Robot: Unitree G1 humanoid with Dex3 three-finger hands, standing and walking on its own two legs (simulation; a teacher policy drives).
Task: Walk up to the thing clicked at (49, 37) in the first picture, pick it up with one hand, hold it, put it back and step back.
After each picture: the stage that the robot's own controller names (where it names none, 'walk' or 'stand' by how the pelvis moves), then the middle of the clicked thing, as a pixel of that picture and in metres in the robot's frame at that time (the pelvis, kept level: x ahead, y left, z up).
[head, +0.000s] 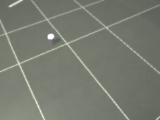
stand; (51, 39) +1.39 +0.39 -0.72
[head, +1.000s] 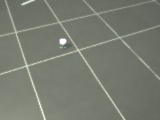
walk; (62, 44) +1.31 +0.17 -0.70
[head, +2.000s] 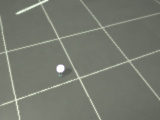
walk; (60, 71) +0.87 +0.18 -0.71
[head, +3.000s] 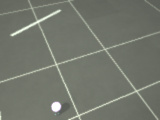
walk; (56, 109) +0.54 +0.21 -0.71
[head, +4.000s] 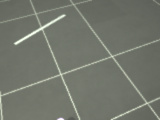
stand; out of the picture +0.41 +0.21 -0.72
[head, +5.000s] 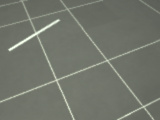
walk; out of the picture +0.38 +0.22 -0.72
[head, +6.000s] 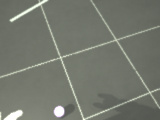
walk; (60, 112) +0.35 +0.19 -0.70
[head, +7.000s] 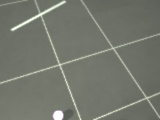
walk; (59, 117) +0.39 +0.19 -0.69
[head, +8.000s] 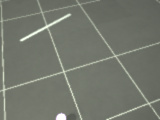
stand; out of the picture +0.45 +0.21 -0.70
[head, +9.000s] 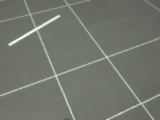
stand; out of the picture +0.41 +0.22 -0.73
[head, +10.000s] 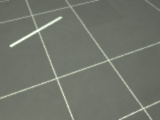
stand; out of the picture +0.37 +0.22 -0.73
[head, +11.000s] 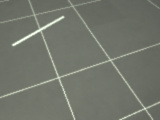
stand; out of the picture +0.38 +0.21 -0.73
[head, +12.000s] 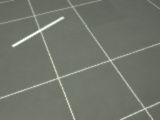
go down; out of the picture +0.38 +0.22 -0.73
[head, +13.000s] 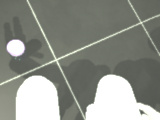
go down; (17, 51) +0.46 +0.26 -0.33
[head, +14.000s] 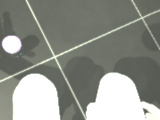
approach; (14, 48) +0.45 +0.28 -0.30
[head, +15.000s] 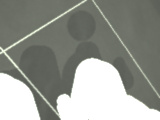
close in; out of the picture +0.43 +0.32 -0.22
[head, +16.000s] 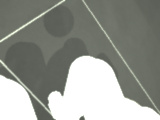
close; out of the picture +0.43 +0.33 -0.22
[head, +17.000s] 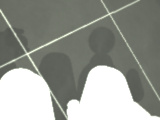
lift; out of the picture +0.38 +0.29 -0.14
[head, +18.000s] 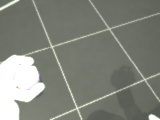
lift; (30, 83) +0.32 +0.18 +0.02
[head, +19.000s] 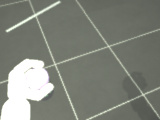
hold; (41, 85) +0.33 +0.16 +0.01
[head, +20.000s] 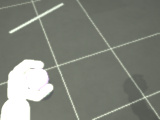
hold; (40, 85) +0.33 +0.17 +0.01
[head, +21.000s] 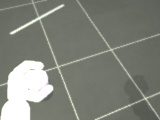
crouch; (40, 86) +0.33 +0.17 +0.01
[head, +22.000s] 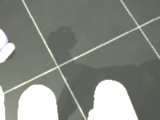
crouch; out of the picture +0.44 +0.26 -0.08
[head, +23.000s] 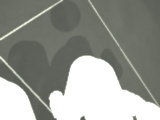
lower; out of the picture +0.41 +0.33 -0.23
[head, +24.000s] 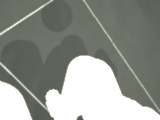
lower; out of the picture +0.41 +0.34 -0.23
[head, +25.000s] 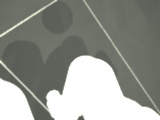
lower; out of the picture +0.41 +0.34 -0.23
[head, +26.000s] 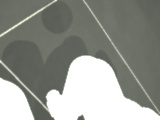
lower; out of the picture +0.41 +0.34 -0.23
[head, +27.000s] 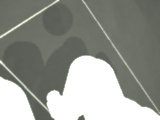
loosen; out of the picture +0.41 +0.33 -0.23
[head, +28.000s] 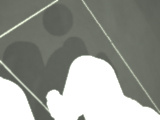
withdraw; out of the picture +0.41 +0.33 -0.23
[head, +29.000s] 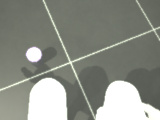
walk; (35, 57) +0.46 +0.25 -0.36
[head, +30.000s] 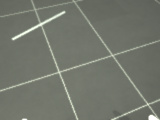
stand; out of the picture +0.39 +0.20 -0.66
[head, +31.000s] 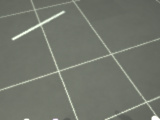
stand; out of the picture +0.40 +0.21 -0.67
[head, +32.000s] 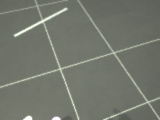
stand; out of the picture +0.39 +0.21 -0.67
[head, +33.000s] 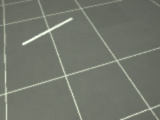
stand; out of the picture +0.42 +0.20 -0.72
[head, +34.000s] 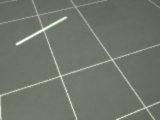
stand; out of the picture +0.39 +0.22 -0.73
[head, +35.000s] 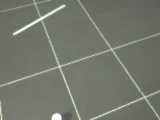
walk; out of the picture +0.40 +0.22 -0.72
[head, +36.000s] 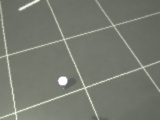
walk; (63, 83) +0.63 +0.17 -0.70
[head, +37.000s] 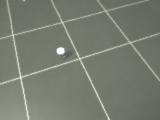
walk; (61, 54) +0.99 +0.25 -0.70
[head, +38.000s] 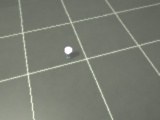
stand; (68, 53) +1.02 +0.19 -0.70
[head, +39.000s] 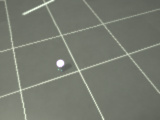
stand; (60, 66) +0.98 +0.22 -0.72
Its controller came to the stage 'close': yes
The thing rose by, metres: 0.71
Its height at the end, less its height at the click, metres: +0.00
